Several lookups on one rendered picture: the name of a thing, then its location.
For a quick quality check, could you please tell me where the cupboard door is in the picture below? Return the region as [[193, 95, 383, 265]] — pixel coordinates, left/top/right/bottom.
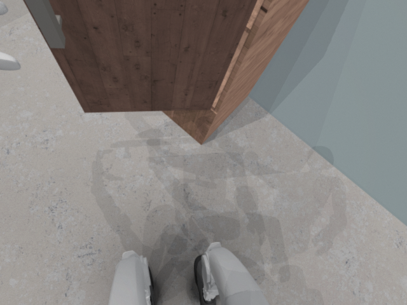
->
[[23, 0, 257, 112]]

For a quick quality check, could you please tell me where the robot right foot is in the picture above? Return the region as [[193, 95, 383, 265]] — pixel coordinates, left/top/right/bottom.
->
[[194, 255, 216, 305]]

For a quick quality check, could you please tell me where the left robot hand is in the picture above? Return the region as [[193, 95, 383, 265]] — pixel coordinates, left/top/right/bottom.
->
[[0, 1, 21, 71]]

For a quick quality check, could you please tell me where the right robot thigh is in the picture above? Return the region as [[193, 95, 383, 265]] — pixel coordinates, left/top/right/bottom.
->
[[202, 247, 269, 305]]

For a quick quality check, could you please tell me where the handle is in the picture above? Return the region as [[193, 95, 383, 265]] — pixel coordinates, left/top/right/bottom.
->
[[25, 0, 66, 48]]

